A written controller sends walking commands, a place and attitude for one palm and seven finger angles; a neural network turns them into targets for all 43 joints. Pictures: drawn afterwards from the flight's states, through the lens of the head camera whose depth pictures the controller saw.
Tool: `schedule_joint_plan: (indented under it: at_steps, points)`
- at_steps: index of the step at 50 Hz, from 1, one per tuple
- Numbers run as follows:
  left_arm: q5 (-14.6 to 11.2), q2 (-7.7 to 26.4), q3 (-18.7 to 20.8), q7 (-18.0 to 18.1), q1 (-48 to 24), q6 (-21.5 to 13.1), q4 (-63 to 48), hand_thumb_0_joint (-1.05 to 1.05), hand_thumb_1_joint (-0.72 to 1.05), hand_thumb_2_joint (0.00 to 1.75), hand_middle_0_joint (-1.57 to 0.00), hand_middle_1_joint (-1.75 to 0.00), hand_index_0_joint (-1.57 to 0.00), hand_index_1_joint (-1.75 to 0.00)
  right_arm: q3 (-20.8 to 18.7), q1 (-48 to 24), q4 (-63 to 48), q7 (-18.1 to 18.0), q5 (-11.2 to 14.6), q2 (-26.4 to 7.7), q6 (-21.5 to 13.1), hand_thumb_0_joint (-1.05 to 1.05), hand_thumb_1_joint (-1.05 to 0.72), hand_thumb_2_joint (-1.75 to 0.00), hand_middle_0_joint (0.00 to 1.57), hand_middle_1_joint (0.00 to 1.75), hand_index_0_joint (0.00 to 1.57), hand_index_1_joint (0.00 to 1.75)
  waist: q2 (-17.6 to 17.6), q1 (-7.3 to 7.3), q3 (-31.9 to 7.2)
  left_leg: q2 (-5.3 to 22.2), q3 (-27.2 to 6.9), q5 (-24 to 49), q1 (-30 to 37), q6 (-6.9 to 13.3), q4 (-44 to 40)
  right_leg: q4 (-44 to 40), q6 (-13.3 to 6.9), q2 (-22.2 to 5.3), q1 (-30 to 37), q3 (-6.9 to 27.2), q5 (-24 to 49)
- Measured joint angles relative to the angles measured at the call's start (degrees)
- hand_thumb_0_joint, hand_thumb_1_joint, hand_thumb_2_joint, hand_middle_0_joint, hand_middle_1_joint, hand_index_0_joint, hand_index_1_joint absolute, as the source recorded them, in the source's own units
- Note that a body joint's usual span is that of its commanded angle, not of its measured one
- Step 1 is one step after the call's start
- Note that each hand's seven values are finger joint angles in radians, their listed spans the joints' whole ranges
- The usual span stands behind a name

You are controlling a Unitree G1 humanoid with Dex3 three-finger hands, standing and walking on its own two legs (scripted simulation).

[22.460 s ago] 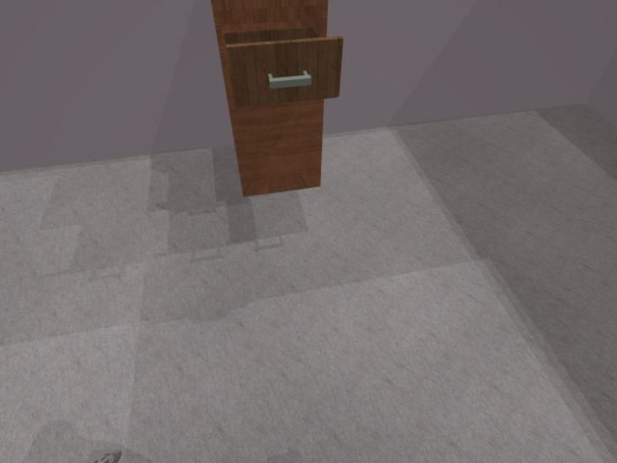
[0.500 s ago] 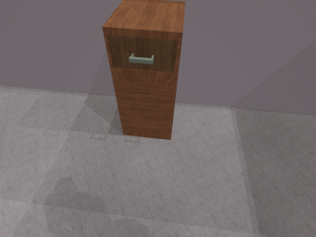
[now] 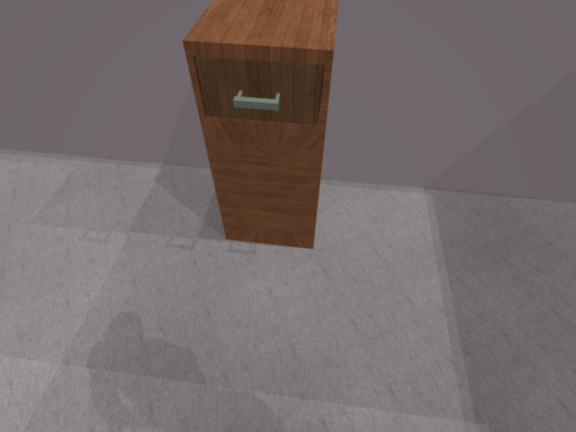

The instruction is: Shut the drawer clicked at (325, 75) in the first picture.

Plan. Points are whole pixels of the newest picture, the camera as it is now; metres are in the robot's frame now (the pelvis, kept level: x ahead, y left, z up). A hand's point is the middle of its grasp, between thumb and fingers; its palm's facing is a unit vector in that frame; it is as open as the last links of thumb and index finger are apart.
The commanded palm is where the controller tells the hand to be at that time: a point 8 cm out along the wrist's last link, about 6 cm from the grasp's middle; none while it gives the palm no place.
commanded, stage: look to check the result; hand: left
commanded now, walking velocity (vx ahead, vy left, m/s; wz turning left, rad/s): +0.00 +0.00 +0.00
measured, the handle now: (257, 99) +0.92 +0.14 -0.05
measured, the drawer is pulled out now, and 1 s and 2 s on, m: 0.00 0.00 0.00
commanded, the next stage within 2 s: stand and wait in 0.16 s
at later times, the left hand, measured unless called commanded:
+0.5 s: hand out of the picture +0.04 +0.19 -0.17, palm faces +0.02 -0.97 -0.25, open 7.4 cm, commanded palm none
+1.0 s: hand out of the picture +0.05 +0.18 -0.17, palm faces +0.02 -0.97 -0.26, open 7.4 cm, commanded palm none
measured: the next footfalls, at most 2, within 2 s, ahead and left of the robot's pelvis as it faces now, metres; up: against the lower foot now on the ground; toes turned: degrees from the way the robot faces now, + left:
none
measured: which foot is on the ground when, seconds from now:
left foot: down 0.00-1.00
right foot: down 0.00-1.00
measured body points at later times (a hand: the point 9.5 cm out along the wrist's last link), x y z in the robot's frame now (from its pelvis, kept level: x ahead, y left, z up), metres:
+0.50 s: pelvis +0.01 -0.01 +0.00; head +0.03 -0.02 +0.45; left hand +0.04 +0.24 -0.15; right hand +0.03 -0.25 -0.16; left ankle +0.03 +0.12 -0.74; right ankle +0.00 -0.10 -0.74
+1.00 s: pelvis +0.02 -0.02 +0.00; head +0.03 -0.03 +0.45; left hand +0.05 +0.23 -0.15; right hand +0.04 -0.27 -0.16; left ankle +0.03 +0.12 -0.74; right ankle +0.00 -0.10 -0.74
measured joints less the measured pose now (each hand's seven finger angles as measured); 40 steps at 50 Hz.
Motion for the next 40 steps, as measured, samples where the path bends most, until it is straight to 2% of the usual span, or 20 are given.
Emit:
schedule_joint_plan:
  at_steps: [17,40]
  points:
    - [-0.02,1.43,0.04,-0.26,-2.87,-0.32,-0.56,0.01,0.91,0.9,-0.2,-0.3,-0.2,-0.3,0.22,-2.18,0.24,0.13,-0.01,-1.79,-0.29,0.0,-0.91,-0.89,0.2,0.3,0.2,0.3,0.27,-0.06,-0.18,0.35,-0.1,0.14,1.64,-0.56,-1.8,-1.51,-0.43,0.4,1.48,-0.06,-0.02]
    - [-0.05,2.67,0.02,-0.38,-3.29,-0.37,-0.35,0.01,0.91,0.9,-0.2,-0.3,-0.2,-0.3,0.31,-2.85,0.65,0.27,-0.01,-3.42,-0.09,0.0,-0.91,-0.89,0.2,0.3,0.2,0.3,0.53,-0.14,-0.11,1.38,-0.2,0.23,2.92,-1.61,-3.16,-3.06,-1.39,1.5,2.75,-0.09,0.18]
